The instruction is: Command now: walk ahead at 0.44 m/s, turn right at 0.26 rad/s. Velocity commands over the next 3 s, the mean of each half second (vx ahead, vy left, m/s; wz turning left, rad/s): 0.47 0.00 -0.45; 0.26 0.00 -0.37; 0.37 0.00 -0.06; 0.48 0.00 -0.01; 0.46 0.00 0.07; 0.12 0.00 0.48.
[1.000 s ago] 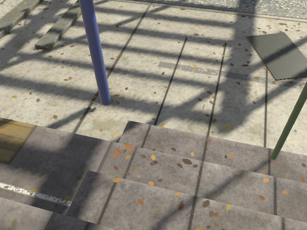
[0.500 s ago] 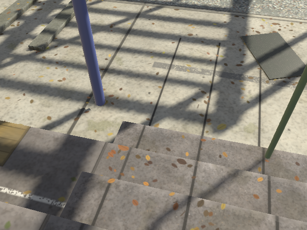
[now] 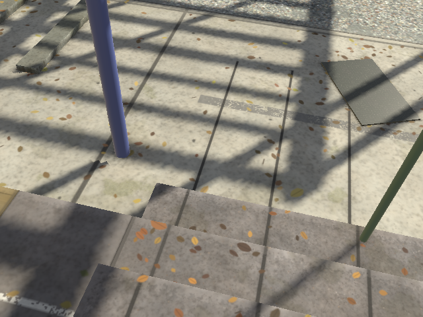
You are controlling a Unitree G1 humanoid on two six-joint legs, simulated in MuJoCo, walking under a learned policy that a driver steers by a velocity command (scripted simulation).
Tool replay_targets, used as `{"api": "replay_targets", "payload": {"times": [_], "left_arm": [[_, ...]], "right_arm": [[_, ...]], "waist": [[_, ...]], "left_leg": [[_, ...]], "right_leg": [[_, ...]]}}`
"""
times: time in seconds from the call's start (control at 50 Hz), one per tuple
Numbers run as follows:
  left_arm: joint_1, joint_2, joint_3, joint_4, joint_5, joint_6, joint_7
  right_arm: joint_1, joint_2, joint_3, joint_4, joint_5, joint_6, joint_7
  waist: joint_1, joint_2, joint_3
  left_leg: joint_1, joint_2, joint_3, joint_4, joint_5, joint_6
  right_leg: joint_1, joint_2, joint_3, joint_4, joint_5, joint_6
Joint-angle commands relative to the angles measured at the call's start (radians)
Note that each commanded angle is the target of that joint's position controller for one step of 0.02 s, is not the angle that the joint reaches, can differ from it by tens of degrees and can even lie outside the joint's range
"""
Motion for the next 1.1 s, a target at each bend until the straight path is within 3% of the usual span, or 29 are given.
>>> {"api": "replay_targets", "payload": {"times": [0.02, 0.08, 0.2, 0.26, 0.28, 0.3, 0.32, 0.34, 0.36, 0.38, 0.4, 0.42, 0.46, 0.48, 0.54, 0.6, 0.62, 0.64, 0.66, 0.68, 0.72, 0.74, 0.78, 0.8, 0.88, 0.94, 1.0, 1.04, 1.1], "left_arm": [[0.007, 0.022, -0.015, -0.043, 0.006, -0.032, -0.043], [-0.168, 0.03, -0.018, -0.109, -0.005, -0.028, -0.023], [-0.243, 0.111, -0.015, -0.104, 0.016, -0.027, -0.009], [0.186, 0.171, 0.018, 0.072, 0.014, -0.035, 0.005], [0.581, 0.17, 0.043, 0.197, 0.022, -0.036, 0.006], [0.655, 0.207, 0.041, 0.212, -0.009, -0.031, 0.006], [0.752, 0.236, 0.063, 0.226, -0.006, -0.041, 0.014], [0.484, 0.205, 0.05, 0.146, -0.013, -0.054, 0.017], [0.283, 0.104, 0.012, 0.106, -0.011, -0.043, 0.002], [0.009, -0.05, -0.054, 0.013, 0.016, -0.045, -0.002], [-0.15, -0.035, -0.076, -0.073, 0.009, -0.049, -0.012], [-0.144, 0.029, -0.061, -0.082, 0.003, -0.054, -0.018], [-0.077, 0.158, -0.03, -0.095, 0.006, -0.069, -0.027], [-0.015, 0.115, -0.043, -0.092, 0.02, -0.096, -0.014], [0.223, 0.086, -0.044, -0.041, -0.027, -0.101, 0.041], [0.291, 0.15, -0.045, -0.059, -0.029, -0.036, 0.007], [0.279, 0.127, -0.056, -0.084, -0.011, -0.028, -0.019], [0.362, -0.033, -0.093, -0.108, -0.009, -0.039, -0.044], [0.511, -0.031, -0.081, -0.108, -0.043, -0.033, -0.048], [0.333, 0.064, -0.052, -0.187, -0.076, -0.016, -0.045], [0.104, 0.079, -0.049, -0.267, -0.041, 0.005, -0.003], [0.172, 0.003, -0.083, -0.235, -0.024, 0.021, 0.002], [0.295, -0.059, -0.101, -0.17, -0.025, 0.05, -0.031], [0.307, -0.043, -0.098, -0.153, 0.0, 0.056, -0.05], [0.149, 0.031, -0.072, -0.164, -0.027, 0.044, -0.095], [0.123, 0.076, -0.032, -0.168, -0.024, 0.028, -0.079], [0.028, 0.132, -0.005, -0.201, -0.035, 0.005, -0.021], [-0.08, 0.138, -0.005, -0.232, -0.048, -0.007, 0.016], [-0.031, 0.103, -0.002, -0.209, -0.059, -0.032, 0.01]], "right_arm": [[-0.097, 0.002, 0.034, -0.099, -0.018, -0.048, -0.022], [0.2, -0.007, 0.059, -0.003, 0.016, -0.045, -0.04], [0.238, -0.119, 0.036, -0.04, 0.076, -0.009, -0.035], [0.106, -0.172, 0.01, -0.119, 0.07, 0.032, -0.023], [0.065, -0.135, 0.024, -0.107, 0.019, 0.042, 0.022], [0.237, 0.034, 0.072, -0.102, 0.02, 0.039, 0.075], [0.031, 0.006, 0.067, -0.236, 0.056, 0.0, 0.09], [-0.184, -0.08, 0.045, -0.362, 0.1, -0.036, 0.092], [-0.218, -0.12, 0.025, -0.351, 0.085, -0.026, 0.061], [-0.132, -0.136, 0.022, -0.309, 0.025, -0.008, 0.027], [-0.066, -0.128, 0.024, -0.261, 0.009, 0.012, 0.007], [-0.06, -0.063, 0.031, -0.285, 0.01, 0.032, -0.001], [0.006, -0.022, 0.063, -0.321, 0.029, 0.043, 0.023], [-0.03, -0.01, 0.076, -0.317, 0.032, 0.04, 0.028], [-0.189, -0.094, 0.078, -0.365, 0.046, 0.049, 0.016], [-0.188, -0.181, 0.034, -0.357, 0.075, 0.041, 0.023], [-0.014, -0.282, -0.016, -0.312, 0.082, 0.021, 0.012], [0.191, -0.362, -0.052, -0.285, 0.07, 0.004, 0.021], [0.261, -0.365, -0.056, -0.301, 0.039, 0.027, 0.062], [0.238, -0.381, -0.063, -0.293, 0.005, 0.051, 0.068], [0.006, -0.267, -0.029, -0.339, 0.078, 0.045, 0.079], [-0.087, -0.159, 0.0, -0.354, 0.049, 0.037, 0.071], [-0.041, -0.061, 0.015, -0.278, 0.036, 0.012, 0.043], [-0.035, -0.074, 0.008, -0.273, 0.05, -0.005, 0.02], [-0.142, -0.141, 0.018, -0.264, 0.053, -0.011, 0.021], [-0.18, -0.197, 0.009, -0.264, 0.095, -0.012, 0.056], [0.003, -0.248, -0.036, -0.206, 0.122, 0.012, 0.052], [0.135, -0.205, -0.044, -0.175, 0.1, 0.016, 0.014], [-0.056, -0.196, -0.062, -0.246, 0.093, 0.018, -0.008]], "waist": [[0.023, 0.079, 0.06], [-0.031, 0.108, 0.09], [-0.012, 0.094, 0.167], [0.128, 0.059, 0.104], [0.292, -0.082, 0.009], [0.224, -0.137, -0.364], [0.348, 0.007, -0.333], [0.296, 0.083, -0.084], [0.175, 0.191, 0.039], [0.031, 0.233, 0.126], [-0.04, 0.12, 0.204], [-0.068, 0.008, 0.18], [-0.108, 0.073, 0.079], [-0.036, 0.144, 0.087], [0.096, 0.108, 0.116], [0.068, 0.057, 0.117], [-0.026, 0.074, 0.042], [-0.054, 0.226, -0.304], [-0.057, 0.376, -0.57], [-0.094, 0.223, -0.345], [-0.017, 0.125, -0.102], [0.055, 0.04, -0.037], [0.125, 0.132, 0.069], [0.095, 0.138, 0.051], [0.069, 0.112, 0.033], [0.099, 0.151, 0.01], [-0.004, 0.131, 0.006], [-0.09, 0.115, -0.01], [-0.016, 0.11, 0.105]], "left_leg": [[-0.228, 0.17, -0.059, -0.113, 0.295, 0.022], [-0.29, 0.203, -0.075, -0.002, 0.347, 0.004], [-0.225, 0.237, -0.123, 0.247, 0.525, -0.054], [-0.236, 0.18, -0.086, 0.658, 0.804, -0.131], [-0.547, 0.162, -0.099, 1.178, 0.525, -0.178], [-0.869, 0.102, -0.168, 1.593, -0.389, -0.236], [-1.254, 0.084, -0.281, 1.658, -0.442, -0.289], [-1.453, 0.121, -0.347, 1.416, -0.342, -0.267], [-1.283, 0.16, -0.294, 1.215, -0.247, -0.153], [-0.983, 0.255, -0.338, 0.817, 0.068, -0.061], [-0.569, 0.277, -0.255, 0.556, 0.197, -0.032], [-0.331, 0.252, -0.181, 0.562, 0.266, -0.04], [0.004, 0.183, -0.045, 0.671, 0.448, -0.079], [-0.121, 0.228, -0.219, 0.46, 0.75, -0.103], [-0.282, 0.201, -0.185, -0.05, 0.823, -0.125], [-0.056, 0.139, -0.098, -0.255, 0.823, -0.097], [0.143, 0.2, -0.093, -0.179, 0.865, -0.011], [0.656, 0.427, -0.241, 0.246, 1.547, 0.236], [0.875, 0.667, -0.524, 0.235, 1.69, 0.452], [0.688, 0.644, -0.595, 0.157, 1.493, 0.387], [0.203, 0.573, -0.495, -0.006, 0.759, 0.269], [-0.085, 0.553, -0.372, -0.06, 0.801, 0.234], [-0.351, 0.425, -0.244, -0.122, 0.83, 0.186], [-0.364, 0.344, -0.168, -0.112, 0.678, 0.166], [-0.553, 0.299, -0.1, -0.135, 0.341, 0.102], [-0.479, 0.361, -0.166, -0.086, 0.393, 0.08], [-0.187, 0.405, -0.282, -0.083, 0.078, 0.132], [-0.128, 0.398, -0.345, -0.122, -0.206, 0.143], [-0.237, 0.29, -0.158, -0.121, -0.211, 0.086]], "right_leg": [[0.03, -0.027, -0.01, -0.258, 0.379, 0.008], [0.059, -0.054, -0.11, -0.438, 0.536, 0.086], [0.146, -0.025, -0.23, -0.567, 0.143, 0.123], [0.491, 0.021, -0.315, -0.762, 0.137, 0.103], [0.959, -0.071, -0.173, -0.754, 0.419, -0.044], [1.48, -0.346, 0.15, -0.321, 0.96, -0.301], [1.643, -0.427, 0.402, -0.349, 0.812, -0.367], [1.371, -0.458, 0.461, -0.472, 0.275, -0.311], [0.959, -0.368, 0.37, -0.616, -0.078, -0.232], [0.469, -0.282, 0.219, -0.696, -0.176, -0.154], [-0.088, -0.205, 0.084, -0.757, -0.181, -0.167], [-0.305, -0.127, 0.071, -0.718, -0.225, -0.163], [-0.527, -0.045, 0.031, -0.597, -0.198, -0.109], [-0.391, -0.014, 0.039, -0.498, -0.264, -0.083], [-0.041, 0.024, 0.055, -0.224, -0.503, -0.002], [0.02, -0.001, 0.235, -0.103, -0.391, -0.004], [-0.012, 0.022, 0.216, 0.092, -0.249, 0.07], [-0.212, 0.077, 0.072, 0.47, -0.357, 0.17], [-0.414, 0.16, -0.03, 0.973, -0.896, 0.208], [-0.648, 0.119, -0.056, 1.133, -0.814, 0.228], [-0.709, -0.044, -0.093, 0.943, -0.587, 0.237], [-0.473, -0.123, -0.029, 0.743, -0.436, 0.222], [-0.292, -0.165, -0.068, 0.623, -0.3, 0.238], [-0.284, -0.141, -0.12, 0.494, -0.192, 0.225], [0.029, -0.152, -0.195, -0.07, 0.132, 0.254], [0.186, -0.106, -0.198, -0.186, -0.03, 0.24], [0.14, -0.074, -0.226, -0.434, -0.193, 0.171], [0.159, -0.073, -0.19, -0.465, -0.291, 0.089], [0.241, -0.084, -0.141, -0.571, -0.45, 0.039]]}}
Next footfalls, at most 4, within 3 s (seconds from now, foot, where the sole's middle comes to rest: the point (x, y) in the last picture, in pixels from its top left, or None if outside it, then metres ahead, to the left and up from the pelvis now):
0.28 right None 0.25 -0.08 -0.91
0.62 left None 0.57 0.12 -1.06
0.98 right None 0.55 -0.12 -1.06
1.62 left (191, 262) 0.96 0.06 -1.21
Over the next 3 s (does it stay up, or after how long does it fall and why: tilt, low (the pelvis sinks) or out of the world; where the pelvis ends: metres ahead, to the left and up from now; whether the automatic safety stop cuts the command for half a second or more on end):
stays up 1.47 -0.24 -0.74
